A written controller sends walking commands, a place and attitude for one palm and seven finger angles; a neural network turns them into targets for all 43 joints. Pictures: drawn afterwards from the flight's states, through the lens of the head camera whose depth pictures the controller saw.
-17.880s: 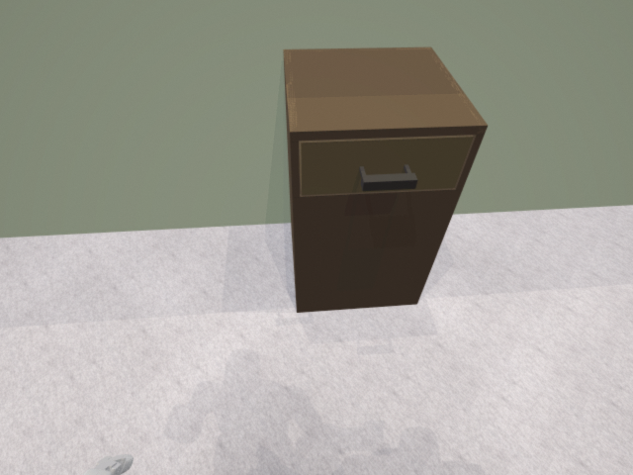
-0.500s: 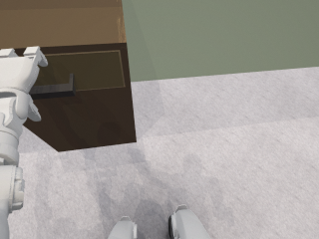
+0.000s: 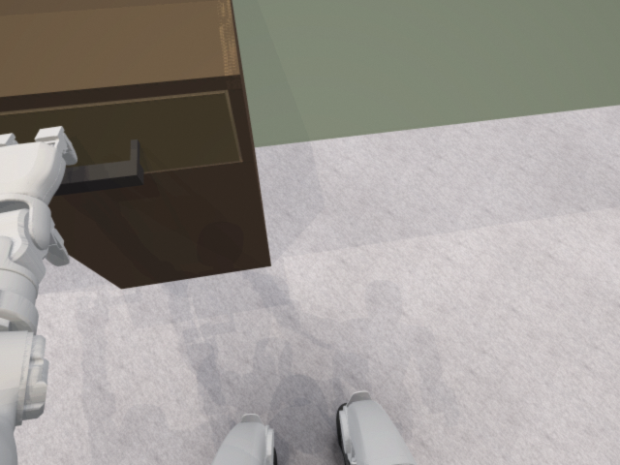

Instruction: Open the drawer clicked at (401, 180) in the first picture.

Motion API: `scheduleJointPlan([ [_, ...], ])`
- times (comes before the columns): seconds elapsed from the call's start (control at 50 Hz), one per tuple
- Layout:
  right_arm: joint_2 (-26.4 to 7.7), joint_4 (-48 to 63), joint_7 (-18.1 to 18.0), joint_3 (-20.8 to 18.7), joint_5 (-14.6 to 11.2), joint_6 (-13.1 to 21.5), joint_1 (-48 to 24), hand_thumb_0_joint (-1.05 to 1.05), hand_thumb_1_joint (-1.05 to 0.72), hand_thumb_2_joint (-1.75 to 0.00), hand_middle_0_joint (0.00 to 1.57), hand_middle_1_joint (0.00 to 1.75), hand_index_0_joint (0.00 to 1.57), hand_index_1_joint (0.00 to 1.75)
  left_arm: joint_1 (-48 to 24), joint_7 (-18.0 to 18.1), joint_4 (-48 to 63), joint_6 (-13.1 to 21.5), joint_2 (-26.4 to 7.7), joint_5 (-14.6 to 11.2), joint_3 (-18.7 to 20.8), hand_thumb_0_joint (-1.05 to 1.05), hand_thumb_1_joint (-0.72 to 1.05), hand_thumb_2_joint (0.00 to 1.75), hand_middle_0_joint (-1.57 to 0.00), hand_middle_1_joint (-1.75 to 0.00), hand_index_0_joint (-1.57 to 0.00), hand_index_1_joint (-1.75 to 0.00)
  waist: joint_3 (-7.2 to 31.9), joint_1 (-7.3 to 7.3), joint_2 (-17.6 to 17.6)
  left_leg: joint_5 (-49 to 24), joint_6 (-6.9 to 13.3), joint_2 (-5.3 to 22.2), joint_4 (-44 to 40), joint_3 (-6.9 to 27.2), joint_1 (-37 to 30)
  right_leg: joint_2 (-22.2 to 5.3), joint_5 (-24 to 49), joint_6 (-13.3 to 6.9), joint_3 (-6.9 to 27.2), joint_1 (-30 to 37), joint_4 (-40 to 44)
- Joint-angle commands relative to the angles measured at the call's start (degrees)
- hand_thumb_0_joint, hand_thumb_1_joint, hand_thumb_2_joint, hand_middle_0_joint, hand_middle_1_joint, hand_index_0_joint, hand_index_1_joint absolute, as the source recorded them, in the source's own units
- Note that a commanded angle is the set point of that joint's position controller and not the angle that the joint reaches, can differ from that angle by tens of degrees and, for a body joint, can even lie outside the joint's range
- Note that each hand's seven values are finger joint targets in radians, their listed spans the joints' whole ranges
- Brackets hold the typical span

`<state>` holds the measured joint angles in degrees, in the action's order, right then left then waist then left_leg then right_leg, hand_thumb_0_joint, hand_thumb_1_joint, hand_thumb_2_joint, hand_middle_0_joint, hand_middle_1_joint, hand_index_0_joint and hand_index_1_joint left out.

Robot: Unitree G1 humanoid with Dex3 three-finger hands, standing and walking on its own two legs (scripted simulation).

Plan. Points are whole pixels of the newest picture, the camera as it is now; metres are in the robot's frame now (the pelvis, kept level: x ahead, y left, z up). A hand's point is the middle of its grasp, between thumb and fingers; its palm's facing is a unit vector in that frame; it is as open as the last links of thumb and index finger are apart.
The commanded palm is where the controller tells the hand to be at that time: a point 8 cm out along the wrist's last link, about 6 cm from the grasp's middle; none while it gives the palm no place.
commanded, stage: move the hooked fingers above the handle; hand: left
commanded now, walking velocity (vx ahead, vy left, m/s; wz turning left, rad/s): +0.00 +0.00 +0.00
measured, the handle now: (95, 164) +0.54 +0.30 -0.04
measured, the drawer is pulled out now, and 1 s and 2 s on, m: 0.00 0.00 0.00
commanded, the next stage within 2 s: lift the fingers back up to retry in 0.78 s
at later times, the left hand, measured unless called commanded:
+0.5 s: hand (71, 185) +0.47 +0.29 +0.01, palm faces -0.07 -0.04 -1.00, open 13.8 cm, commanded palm +0.46 +0.30 +0.06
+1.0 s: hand (53, 171) +0.48 +0.31 +0.02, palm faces +0.06 +0.02 -1.00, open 13.8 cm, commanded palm +0.46 +0.30 +0.06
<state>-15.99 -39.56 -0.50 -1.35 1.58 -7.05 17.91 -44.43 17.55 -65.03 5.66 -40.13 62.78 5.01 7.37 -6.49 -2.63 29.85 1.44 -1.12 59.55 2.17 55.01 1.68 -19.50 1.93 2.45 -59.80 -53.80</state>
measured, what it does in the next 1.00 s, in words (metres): stands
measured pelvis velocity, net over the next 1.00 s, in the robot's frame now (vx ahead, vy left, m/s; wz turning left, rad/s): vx -0.01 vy -0.01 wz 0.02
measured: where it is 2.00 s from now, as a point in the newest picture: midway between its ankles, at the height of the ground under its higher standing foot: outside the picture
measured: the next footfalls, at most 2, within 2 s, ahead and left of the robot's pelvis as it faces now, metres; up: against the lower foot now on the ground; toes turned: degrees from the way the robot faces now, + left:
none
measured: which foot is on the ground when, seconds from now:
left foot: down 0.00-1.00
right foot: down 0.00-1.00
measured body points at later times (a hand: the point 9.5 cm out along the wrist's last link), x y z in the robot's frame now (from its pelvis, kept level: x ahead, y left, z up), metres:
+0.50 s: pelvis +0.01 +0.00 +0.00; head +0.14 +0.01 +0.43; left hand +0.47 +0.29 +0.06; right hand +0.02 -0.28 -0.12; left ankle -0.03 +0.10 -0.67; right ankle +0.05 -0.14 -0.67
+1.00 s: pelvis -0.01 -0.01 -0.01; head +0.13 +0.01 +0.41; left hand +0.47 +0.31 +0.07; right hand +0.03 -0.30 -0.13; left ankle -0.03 +0.10 -0.67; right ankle +0.05 -0.14 -0.67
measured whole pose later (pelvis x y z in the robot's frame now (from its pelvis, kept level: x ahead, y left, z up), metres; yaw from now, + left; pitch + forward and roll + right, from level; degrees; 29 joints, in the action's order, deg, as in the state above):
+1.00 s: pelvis -0.01 -0.01 -0.01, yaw +1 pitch +26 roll -2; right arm -16.5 -41.0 -0.6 -1.8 2.6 -5.6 16.1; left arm -47.5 24.2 -62.4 10.9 -40.7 65.0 7.4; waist 9.0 -8.0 -1.7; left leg 31.0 0.6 -1.3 63.7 3.7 58.7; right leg 1.5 -20.8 1.3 0.8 -63.1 -57.7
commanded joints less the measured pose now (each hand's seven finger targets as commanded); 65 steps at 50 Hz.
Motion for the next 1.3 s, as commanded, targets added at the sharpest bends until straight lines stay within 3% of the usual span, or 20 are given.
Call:
scheduleJointPlan([
  [0.0, -10.08, 1.60, -2.92, -4.79, 0.24, 1.82, 11.17, 0.00, -0.90, -0.90, 0.20, 0.30, 0.20, 0.30, -28.73, -1.55, 22.98, 7.56, -14.44, -2.01, 1.95, 0.00, -0.50, 0.30, -0.30, -1.20, -0.30, -1.20, 35.05, -3.06, -3.83, -29.73, 0.44, 0.83, -6.60, -0.17, -19.73, 0.88, 18.04, -3.56, -3.69, 21.46, 3.80],
  [0.04, -9.82, 0.65, -3.45, -5.12, 0.67, 2.61, 10.79, 0.00, -0.90, -0.90, 0.20, 0.30, 0.20, 0.30, -27.97, -0.37, 25.16, 11.09, -14.72, -1.76, 3.61, 0.00, -0.50, 0.30, -0.30, -1.20, -0.30, -1.20, 35.81, -2.39, -6.85, -32.10, -0.34, 0.82, -5.69, 0.69, -22.57, 0.94, 16.02, -3.88, -4.02, 17.25, 2.81],
  [0.08, -9.31, -0.86, -2.98, -4.97, 0.91, 2.95, 10.57, 0.00, -0.90, -0.90, 0.20, 0.30, 0.20, 0.30, -24.28, 1.37, 19.81, 11.14, -11.03, -0.80, 2.18, 0.00, -0.50, 0.30, -0.30, -1.20, -0.30, -1.20, 29.16, -2.17, -8.81, -32.86, -1.36, 1.02, -5.07, 0.92, -20.93, 1.07, 13.31, -4.26, -4.94, 12.16, 2.56],
  [0.16, -9.89, -0.21, -1.07, -3.36, 0.65, 1.38, 9.52, 0.00, -0.90, -0.90, 0.20, 0.30, 0.20, 0.30, -18.52, 5.39, 6.45, 5.02, -12.68, 0.14, 3.62, 0.00, -0.50, 0.30, -0.30, -1.20, -0.30, -1.20, 19.40, -0.62, -5.49, -26.78, -0.83, 0.19, -6.25, -0.44, -10.90, 1.27, 11.25, -4.62, -5.50, 11.99, 2.53],
  [0.2, -10.60, 0.76, -0.36, -2.73, 0.67, 0.55, 8.99, 0.00, -0.90, -0.90, 0.20, 0.30, 0.20, 0.30, -17.38, 6.14, 4.55, 1.43, -16.22, 0.92, 5.43, 0.00, -0.50, 0.30, -0.30, -1.20, -0.30, -1.20, 21.24, 1.80, -6.97, -27.53, -0.88, -0.49, -7.22, -1.34, -9.98, 1.24, 13.49, -4.90, -5.35, 15.78, 2.15],
  [0.26, -10.70, 2.33, -0.17, -2.90, 0.44, -0.16, 9.62, 0.00, -0.90, -0.90, 0.20, 0.30, 0.20, 0.30, -19.77, 5.46, 7.68, -1.16, -16.92, 2.09, 4.08, 0.00, -0.50, 0.30, -0.30, -1.20, -0.30, -1.20, 27.52, 1.26, -6.06, -29.81, -0.48, -0.27, -7.42, -1.82, -12.53, 1.36, 17.67, -4.39, -4.92, 20.93, 2.55],
  [0.32, -10.67, 2.89, -0.93, -3.64, 0.52, 0.18, 10.34, 0.00, -0.90, -0.90, 0.20, 0.30, 0.20, 0.30, -22.66, 3.18, 16.31, 1.88, -18.40, 0.55, 5.70, 0.00, -0.50, 0.30, -0.30, -1.20, -0.30, -1.20, 35.90, 0.87, -6.55, -34.15, -0.25, 0.48, -6.99, -0.95, -17.98, 1.07, 20.89, -3.87, -4.24, 24.18, 2.32],
  [0.38, -10.27, 1.89, -1.81, -4.58, 0.81, 1.25, 10.13, 0.00, -0.90, -0.90, 0.20, 0.30, 0.20, 0.30, -24.79, 2.43, 23.00, 6.82, -18.48, -0.77, 7.05, 0.00, -0.50, 0.30, -0.30, -1.20, -0.30, -1.20, 38.79, -0.22, -6.85, -34.86, -0.04, 0.80, -6.00, -0.51, -21.15, 1.00, 20.80, -3.57, -3.64, 23.32, 2.65],
  [0.48, -10.27, -0.52, -1.34, -3.93, 1.20, 1.02, 8.69, 0.00, -0.90, -0.90, 0.20, 0.30, 0.20, 0.30, -20.44, 6.02, 16.37, 7.39, -17.53, 0.00, 8.03, 0.00, -0.50, 0.30, -0.30, -1.20, -0.30, -1.20, 26.89, 0.27, -6.63, -29.40, -0.17, 0.42, -6.10, -0.67, -14.45, 1.03, 15.39, -4.10, -4.45, 17.27, 2.20],
  [0.54, -10.54, -0.12, -0.40, -3.51, 0.93, 0.38, 8.63, 0.00, -0.90, -0.90, 0.20, 0.30, 0.20, 0.30, -16.10, 7.11, 10.66, 3.43, -17.87, 0.54, 7.69, 0.00, -0.50, 0.30, -0.30, -1.20, -0.30, -1.20, 24.91, 1.93, -6.19, -28.91, -0.31, -0.14, -7.16, -1.73, -12.37, 1.23, 16.15, -4.34, -4.71, 19.27, 2.55],
  [0.58, -10.40, 0.82, 0.00, -3.50, 0.37, 0.07, 8.96, 0.00, -0.90, -0.90, 0.20, 0.30, 0.20, 0.30, -13.86, 6.06, 7.56, 0.60, -13.89, 0.43, 3.87, 0.00, -0.50, 0.30, -0.30, -1.20, -0.30, -1.20, 24.23, 1.59, -4.95, -28.17, -0.23, -0.32, -8.44, -2.27, -12.21, 1.42, 16.92, -4.32, -4.83, 21.22, 3.77],
  [0.68, -10.37, 1.82, -1.58, -3.96, -0.52, 0.72, 9.96, 0.00, -0.90, -0.90, 0.20, 0.30, 0.20, 0.30, -18.65, 0.16, 11.97, 2.11, -13.21, -1.19, 1.46, 0.00, -0.50, 0.30, -0.30, -1.20, -0.30, -1.20, 26.30, -0.92, 0.41, -23.24, 1.12, -0.14, -9.19, -2.52, -11.90, 0.95, 17.33, -3.43, -3.17, 25.92, 6.21],
  [0.76, -9.74, 1.09, -3.07, -4.43, 0.13, 2.26, 9.15, 0.00, -0.90, -0.90, 0.20, 0.30, 0.20, 0.30, -25.16, 0.03, 20.25, 10.20, -15.96, -1.21, 4.57, 0.00, -0.50, 0.30, -0.30, -1.20, -0.30, -1.20, 29.69, -1.68, -3.61, -23.50, 1.09, -0.14, -6.70, -1.42, -13.42, 0.65, 15.78, -3.73, -2.57, 21.62, 3.82],
  [0.8, -10.15, 0.22, -2.95, -4.16, 0.68, 2.46, 8.22, 0.00, -0.90, -0.90, 0.20, 0.30, 0.20, 0.30, -26.60, 2.69, 21.51, 12.30, -20.82, 0.01, 8.73, 0.00, -0.50, 0.30, -0.30, -1.20, -0.30, -1.20, 28.96, -0.45, -7.07, -23.38, 0.56, -0.05, -5.69, -0.80, -13.06, 0.73, 12.82, -4.24, -3.11, 17.40, 2.16],
  [0.9, -10.38, 0.16, -0.81, -3.19, 1.21, 1.74, 6.84, 0.00, -0.90, -0.90, 0.20, 0.30, 0.20, 0.30, -21.55, 9.62, 11.47, 6.50, -21.17, 1.47, 9.81, 0.00, -0.50, 0.30, -0.30, -1.20, -0.30, -1.20, 26.32, 1.38, -9.97, -25.06, -0.61, -0.76, -4.71, -0.96, -9.69, 0.93, 11.56, -4.47, -4.68, 14.28, -0.12],
  [0.94, -10.56, 0.80, -0.08, -3.37, 0.90, 1.53, 7.88, 0.00, -0.90, -0.90, 0.20, 0.30, 0.20, 0.30, -19.75, 9.81, 7.45, 1.57, -17.11, 1.52, 5.88, 0.00, -0.50, 0.30, -0.30, -1.20, -0.30, -1.20, 27.41, 0.96, -9.06, -27.39, -1.05, -0.65, -5.36, -1.35, -11.60, 1.16, 13.66, -4.25, -5.38, 15.35, 0.51],
  [1.02, -10.94, 1.57, -0.39, -3.90, -0.18, 1.12, 10.80, 0.00, -0.90, -0.90, 0.20, 0.30, 0.20, 0.30, -22.78, 4.23, 8.29, -3.84, -12.05, 0.04, -0.09, 0.00, -0.50, 0.30, -0.30, -1.20, -0.30, -1.20, 33.58, -1.24, -5.48, -30.46, -0.64, 0.14, -7.23, -1.19, -17.46, 1.32, 17.58, -3.51, -5.37, 21.05, 3.46],
  [1.1, -10.65, 0.94, -2.84, -3.96, -0.08, 1.96, 11.28, 0.00, -0.90, -0.90, 0.20, 0.30, 0.20, 0.30, -30.00, -2.14, 17.76, 2.03, -16.54, -2.35, 2.10, 0.00, -0.50, 0.30, -0.30, -1.20, -0.30, -1.20, 34.59, -3.15, -2.29, -26.20, 0.88, 0.27, -7.85, -0.71, -17.71, 0.74, 17.48, -3.15, -3.58, 24.46, 5.45],
  [1.2, -10.26, -0.36, -3.01, -2.97, 0.74, 2.26, 8.44, 0.00, -0.90, -0.90, 0.20, 0.30, 0.20, 0.30, -23.07, 0.25, 17.09, 9.95, -21.97, -0.53, 9.47, 0.00, -0.50, 0.30, -0.30, -1.20, -0.30, -1.20, 26.37, 1.16, -7.36, -24.40, 0.49, -0.12, -6.69, -0.64, -12.21, 0.83, 12.71, -4.41, -3.60, 17.90, 2.61],
  [1.28, -10.10, 1.35, -0.79, -2.60, 0.82, 1.42, 7.53, 0.00, -0.90, -0.90, 0.20, 0.30, 0.20, 0.30, -14.44, 5.60, 8.40, 6.24, -18.17, 0.70, 7.84, 0.00, -0.50, 0.30, -0.30, -1.20, -0.30, -1.20, 21.36, 2.56, -6.44, -24.14, -0.12, -0.47, -6.40, -1.72, -7.84, 1.35, 12.16, -4.63, -4.71, 16.10, 1.61],
])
